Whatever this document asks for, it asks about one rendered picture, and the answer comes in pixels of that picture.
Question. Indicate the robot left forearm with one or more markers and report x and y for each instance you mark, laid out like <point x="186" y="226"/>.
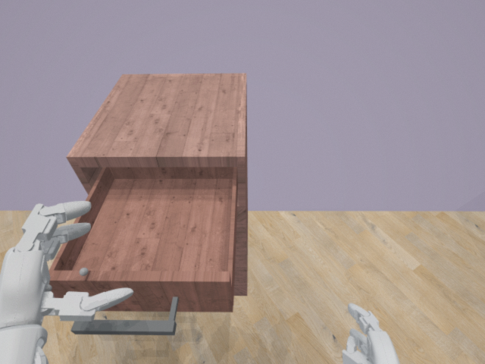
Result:
<point x="22" y="344"/>

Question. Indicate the right robot hand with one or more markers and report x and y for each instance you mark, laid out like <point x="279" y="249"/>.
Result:
<point x="376" y="348"/>

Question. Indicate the drawer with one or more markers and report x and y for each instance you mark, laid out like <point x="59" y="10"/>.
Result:
<point x="164" y="232"/>

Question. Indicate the left robot hand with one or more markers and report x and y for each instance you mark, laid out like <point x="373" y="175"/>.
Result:
<point x="25" y="273"/>

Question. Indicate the handle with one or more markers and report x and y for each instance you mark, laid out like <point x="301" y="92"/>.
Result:
<point x="130" y="327"/>

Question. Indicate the cabinet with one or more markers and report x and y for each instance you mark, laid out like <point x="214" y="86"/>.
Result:
<point x="172" y="120"/>

